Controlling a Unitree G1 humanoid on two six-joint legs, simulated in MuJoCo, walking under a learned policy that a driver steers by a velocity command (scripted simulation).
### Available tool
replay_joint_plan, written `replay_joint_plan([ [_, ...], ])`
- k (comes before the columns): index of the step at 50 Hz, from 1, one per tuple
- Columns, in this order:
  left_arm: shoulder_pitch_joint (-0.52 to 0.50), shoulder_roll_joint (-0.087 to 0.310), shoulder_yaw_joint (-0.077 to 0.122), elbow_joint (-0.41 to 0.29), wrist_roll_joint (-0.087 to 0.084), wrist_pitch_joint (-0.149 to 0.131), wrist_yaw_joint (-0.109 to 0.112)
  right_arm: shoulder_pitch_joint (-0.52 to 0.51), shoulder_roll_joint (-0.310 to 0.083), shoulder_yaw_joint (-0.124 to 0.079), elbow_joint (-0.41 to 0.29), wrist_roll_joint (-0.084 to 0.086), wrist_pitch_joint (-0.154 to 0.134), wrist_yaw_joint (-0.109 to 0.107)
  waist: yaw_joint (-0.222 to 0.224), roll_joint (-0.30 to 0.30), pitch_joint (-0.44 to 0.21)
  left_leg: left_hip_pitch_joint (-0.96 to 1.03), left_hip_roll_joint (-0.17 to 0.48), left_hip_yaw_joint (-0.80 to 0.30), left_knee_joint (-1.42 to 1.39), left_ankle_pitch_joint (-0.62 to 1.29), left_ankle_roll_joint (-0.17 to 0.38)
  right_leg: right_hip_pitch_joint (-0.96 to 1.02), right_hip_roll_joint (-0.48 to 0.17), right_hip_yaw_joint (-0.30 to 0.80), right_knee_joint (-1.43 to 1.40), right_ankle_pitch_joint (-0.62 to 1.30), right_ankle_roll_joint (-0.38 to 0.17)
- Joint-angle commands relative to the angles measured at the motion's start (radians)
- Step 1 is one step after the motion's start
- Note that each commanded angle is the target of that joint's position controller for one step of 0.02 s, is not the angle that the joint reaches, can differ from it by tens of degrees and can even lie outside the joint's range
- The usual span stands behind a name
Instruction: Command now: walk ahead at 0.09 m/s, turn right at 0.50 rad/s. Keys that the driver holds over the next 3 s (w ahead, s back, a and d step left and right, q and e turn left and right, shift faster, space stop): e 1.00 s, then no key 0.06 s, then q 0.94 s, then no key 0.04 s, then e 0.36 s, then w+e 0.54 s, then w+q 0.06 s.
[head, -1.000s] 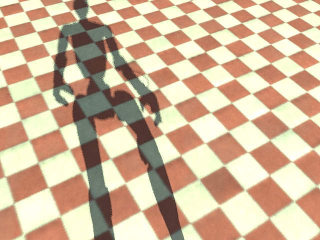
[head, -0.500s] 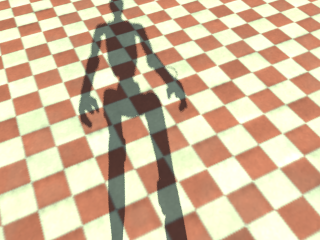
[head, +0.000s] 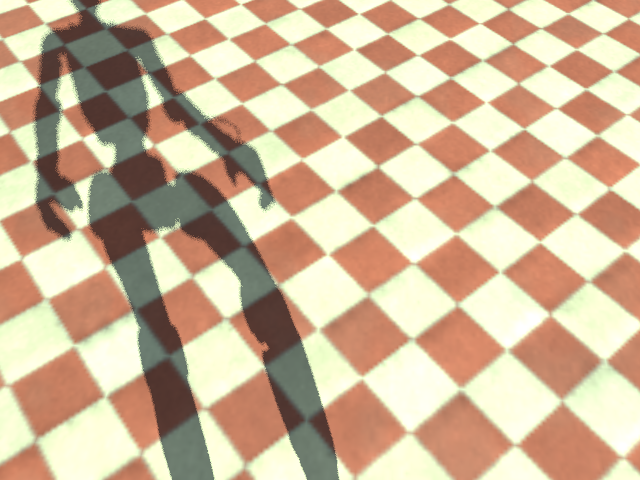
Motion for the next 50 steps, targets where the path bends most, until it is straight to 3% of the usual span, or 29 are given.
replay_joint_plan([
  [1,0.059,0.045,0.011,-0.063,0.004,0.001,-0.012,-0.079,-0.170,-0.042,-0.057,0.008,-0.005,-0.018,0.017,0.151,-0.161,0.050,0.282,-0.127,-0.189,0.108,0.201,0.143,-0.035,0.005,-0.105,0.090,-0.014],
  [5,0.013,0.069,0.021,-0.102,0.003,0.011,-0.036,-0.063,-0.203,-0.054,-0.032,0.028,0.021,-0.014,0.006,0.149,-0.148,0.122,0.315,-0.108,-0.148,0.079,0.176,0.189,-0.017,-0.033,-0.243,0.063,-0.045],
  [7,0.037,0.066,0.027,-0.101,0.005,0.013,-0.046,-0.075,-0.209,-0.058,-0.023,0.046,0.033,-0.012,0.033,0.141,-0.142,0.134,0.302,-0.081,-0.077,0.057,0.130,0.264,0.010,-0.069,-0.395,0.123,-0.080],
  [8,0.059,0.078,0.035,-0.093,0.011,0.011,-0.045,-0.048,-0.190,-0.055,-0.008,0.053,0.039,-0.010,0.038,0.114,-0.142,0.115,0.268,-0.054,-0.009,-0.001,0.085,0.326,0.035,-0.070,-0.478,0.184,-0.107],
  [9,0.086,0.131,0.053,-0.092,0.016,0.008,-0.035,0.006,-0.149,-0.048,0.014,0.045,0.045,-0.006,0.031,-0.012,-0.121,0.045,0.191,0.014,0.155,-0.108,0.006,0.397,-0.008,0.039,-0.605,0.367,-0.153],
  [10,0.090,0.251,0.076,-0.119,0.012,0.006,-0.013,0.009,-0.095,-0.033,-0.018,-0.005,0.046,0.002,-0.014,-0.322,-0.108,-0.236,0.034,0.093,0.470,-0.486,-0.104,0.527,-0.248,0.385,-0.642,0.716,-0.283],
  [11,0.101,0.255,0.069,-0.135,0.044,-0.018,-0.023,-0.098,-0.126,-0.043,-0.053,-0.001,0.043,-0.007,0.052,-0.259,-0.143,-0.325,-0.042,-0.096,0.670,-0.586,-0.112,0.462,-0.314,0.515,-0.691,0.653,-0.420],
  [12,0.074,0.227,0.062,-0.136,0.048,-0.042,-0.030,-0.118,-0.150,-0.052,-0.055,0.021,0.045,-0.011,0.041,-0.154,-0.143,-0.350,-0.024,-0.161,0.742,-0.515,-0.094,0.461,-0.267,0.436,-0.701,0.589,-0.395],
  [13,0.019,0.206,0.059,-0.142,0.031,-0.057,-0.026,-0.093,-0.150,-0.056,-0.042,0.032,0.046,-0.017,0.010,-0.112,-0.134,-0.364,-0.009,-0.184,0.738,-0.420,-0.080,0.462,-0.219,0.369,-0.693,0.536,-0.337],
  [14,-0.025,0.169,0.048,-0.153,0.013,-0.059,-0.021,-0.075,-0.157,-0.062,-0.020,0.026,0.047,-0.026,-0.004,-0.076,-0.141,-0.364,0.004,-0.198,0.721,-0.361,-0.078,0.465,-0.192,0.335,-0.685,0.507,-0.294],
  [15,-0.053,0.152,0.040,-0.159,0.005,-0.056,-0.014,-0.069,-0.164,-0.067,-0.017,0.018,0.046,-0.030,-0.017,-0.080,-0.144,-0.337,0.000,-0.199,0.720,-0.314,-0.082,0.443,-0.175,0.311,-0.681,0.533,-0.280],
  [17,-0.045,0.138,0.032,-0.167,0.011,-0.052,-0.005,-0.057,-0.150,-0.067,-0.015,0.023,0.040,-0.026,-0.023,-0.084,-0.177,-0.297,-0.021,-0.202,0.706,-0.257,-0.091,0.452,-0.153,0.296,-0.675,0.580,-0.283],
  [22,-0.026,0.165,0.043,-0.173,0.004,-0.041,0.008,-0.090,-0.121,-0.052,-0.022,0.030,0.033,-0.018,0.005,-0.099,-0.165,-0.243,-0.044,-0.221,0.444,-0.219,-0.119,0.472,-0.130,0.336,-0.665,0.469,-0.286],
  [28,-0.066,0.174,0.046,-0.188,0.004,-0.026,-0.007,-0.061,-0.148,-0.055,-0.021,0.039,0.017,0.002,0.010,-0.129,-0.153,-0.093,-0.073,-0.230,0.256,-0.252,-0.109,0.408,-0.110,0.449,-0.640,0.455,-0.287],
  [31,-0.111,0.166,0.041,-0.200,-0.010,-0.015,-0.005,0.016,-0.156,-0.060,-0.006,0.040,0.003,0.015,-0.038,-0.124,-0.166,0.042,-0.076,-0.213,0.016,-0.120,-0.080,0.397,-0.064,0.478,-0.578,0.475,-0.239],
  [32,-0.108,0.149,0.035,-0.203,-0.012,-0.012,-0.001,0.053,-0.181,-0.068,0.005,0.034,0.001,0.016,-0.047,-0.096,-0.173,0.144,-0.025,-0.233,-0.071,-0.005,-0.056,0.340,-0.024,0.454,-0.537,0.383,-0.195],
  [33,-0.065,0.096,0.021,-0.204,-0.002,-0.012,-0.002,0.073,-0.249,-0.082,0.001,0.016,0.007,0.010,-0.018,0.084,-0.200,0.270,0.171,-0.403,-0.100,0.092,0.016,0.212,0.073,0.339,-0.355,0.114,-0.139],
  [34,-0.040,0.097,0.026,-0.232,-0.011,-0.019,-0.003,0.042,-0.303,-0.090,0.002,-0.009,0.015,0.006,0.023,0.334,-0.144,0.265,0.338,-0.633,-0.123,0.270,0.191,0.001,0.223,0.166,-0.177,-0.253,-0.083],
  [35,-0.019,0.188,0.050,-0.210,0.007,-0.027,-0.006,0.004,-0.241,-0.074,-0.029,-0.011,0.012,0.003,0.010,0.246,-0.137,0.223,0.390,-0.632,-0.118,0.284,0.258,-0.017,0.143,0.177,0.040,-0.257,-0.043],
  [36,-0.009,0.217,0.066,-0.188,-0.002,-0.024,-0.010,-0.043,-0.189,-0.059,-0.046,-0.003,0.012,-0.004,0.026,0.184,-0.125,0.200,0.328,-0.523,-0.103,0.253,0.222,-0.009,0.126,0.171,0.117,-0.186,-0.031],
  [37,0.005,0.194,0.066,-0.168,-0.003,-0.013,-0.008,-0.076,-0.171,-0.054,-0.053,0.011,0.016,-0.008,0.037,0.160,-0.105,0.195,0.260,-0.431,-0.093,0.192,0.175,-0.015,0.115,0.155,0.152,-0.129,-0.013],
  [38,0.002,0.173,0.061,-0.166,0.000,-0.005,-0.007,-0.079,-0.160,-0.049,-0.055,0.024,0.017,-0.013,0.023,0.166,-0.088,0.209,0.238,-0.388,-0.092,0.177,0.161,-0.049,0.109,0.148,0.185,-0.077,0.003],
  [41,-0.062,0.114,0.038,-0.202,-0.014,-0.001,-0.018,-0.020,-0.176,-0.048,-0.042,0.019,0.033,-0.027,-0.022,0.186,-0.073,0.252,0.207,-0.285,-0.109,0.215,0.175,-0.068,0.083,0.073,0.102,-0.013,0.031],
  [45,-0.108,0.086,0.017,-0.240,-0.007,-0.004,-0.030,0.010,-0.225,-0.062,-0.042,0.019,0.047,-0.025,-0.060,0.202,-0.111,0.313,0.245,-0.230,-0.102,0.263,0.189,0.013,0.030,0.023,-0.106,-0.015,0.037],
  [50,-0.071,0.107,0.024,-0.245,-0.008,0.008,-0.049,-0.002,-0.264,-0.076,-0.046,0.041,0.050,0.000,-0.041,0.213,-0.112,0.261,0.275,-0.170,-0.058,0.276,0.159,0.188,0.040,-0.052,-0.333,0.030,-0.012],
])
